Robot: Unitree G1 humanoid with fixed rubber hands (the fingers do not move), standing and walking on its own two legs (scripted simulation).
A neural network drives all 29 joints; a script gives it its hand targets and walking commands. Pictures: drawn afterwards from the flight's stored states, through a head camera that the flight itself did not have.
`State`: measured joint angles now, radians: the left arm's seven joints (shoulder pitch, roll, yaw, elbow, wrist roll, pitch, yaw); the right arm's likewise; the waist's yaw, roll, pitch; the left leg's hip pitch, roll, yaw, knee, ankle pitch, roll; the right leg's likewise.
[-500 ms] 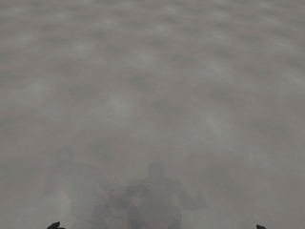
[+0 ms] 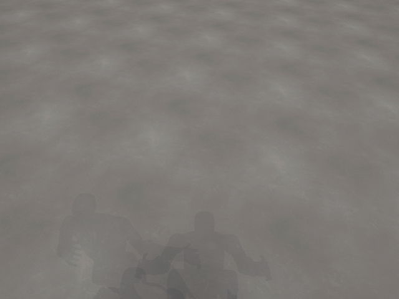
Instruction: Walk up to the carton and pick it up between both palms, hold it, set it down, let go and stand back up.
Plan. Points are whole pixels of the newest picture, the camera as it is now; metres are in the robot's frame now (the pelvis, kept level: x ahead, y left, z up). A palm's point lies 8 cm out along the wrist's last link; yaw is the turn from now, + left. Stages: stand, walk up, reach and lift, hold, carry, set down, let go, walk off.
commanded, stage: stand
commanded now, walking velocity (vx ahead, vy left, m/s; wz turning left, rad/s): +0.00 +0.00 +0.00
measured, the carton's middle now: out of the picture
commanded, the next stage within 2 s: walk up in 1.26 s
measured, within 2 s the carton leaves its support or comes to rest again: neither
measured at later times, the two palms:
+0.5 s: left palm out of the picture +0.08 +0.29 -0.11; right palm out of the picture +0.08 -0.30 -0.11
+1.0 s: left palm out of the picture +0.08 +0.30 -0.11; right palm out of the picture +0.08 -0.30 -0.11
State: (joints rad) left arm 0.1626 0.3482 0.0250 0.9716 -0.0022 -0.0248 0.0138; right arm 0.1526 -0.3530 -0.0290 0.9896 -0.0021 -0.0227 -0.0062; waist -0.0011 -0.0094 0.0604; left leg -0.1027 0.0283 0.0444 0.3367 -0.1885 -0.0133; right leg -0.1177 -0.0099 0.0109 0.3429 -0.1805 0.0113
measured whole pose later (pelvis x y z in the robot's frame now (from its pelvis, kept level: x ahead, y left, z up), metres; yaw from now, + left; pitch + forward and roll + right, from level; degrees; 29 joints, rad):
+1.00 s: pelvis +0.01 +0.00 +0.00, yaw +0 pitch -2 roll +0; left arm 0.18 0.35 0.03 1.01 0.00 -0.02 0.02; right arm 0.17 -0.35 -0.03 1.03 0.00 -0.02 -0.01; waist 0.00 -0.01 0.06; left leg -0.09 0.03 0.05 0.31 -0.18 -0.02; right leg -0.10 -0.01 0.01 0.31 -0.17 0.01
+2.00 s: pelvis -0.04 +0.16 +0.00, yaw +3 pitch +0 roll -2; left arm 0.27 0.44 0.04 0.72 0.02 0.00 0.07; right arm 0.17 -0.39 -0.04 0.66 -0.08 0.07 0.07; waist -0.02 -0.02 0.06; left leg -0.28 0.00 -0.07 0.45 -0.17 0.03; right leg -0.53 0.00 -0.01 1.09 -0.47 0.01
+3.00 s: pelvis -0.14 +0.40 +0.00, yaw +4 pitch -2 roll -1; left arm 0.38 0.47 0.02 0.70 0.01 0.01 0.05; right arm 0.17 -0.42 -0.05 0.58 -0.05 0.09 0.07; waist 0.00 -0.04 0.03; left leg -0.24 -0.05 -0.02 0.40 -0.13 0.06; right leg -0.54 0.00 -0.03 1.08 -0.39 0.02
